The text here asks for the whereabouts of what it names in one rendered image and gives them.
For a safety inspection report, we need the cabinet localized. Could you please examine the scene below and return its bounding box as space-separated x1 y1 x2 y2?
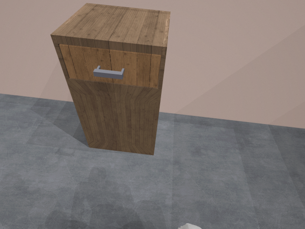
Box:
51 3 171 155

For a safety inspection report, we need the handle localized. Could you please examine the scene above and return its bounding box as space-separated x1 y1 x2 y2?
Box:
93 65 124 79

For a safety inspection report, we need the drawer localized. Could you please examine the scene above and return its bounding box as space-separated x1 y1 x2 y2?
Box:
59 44 162 88

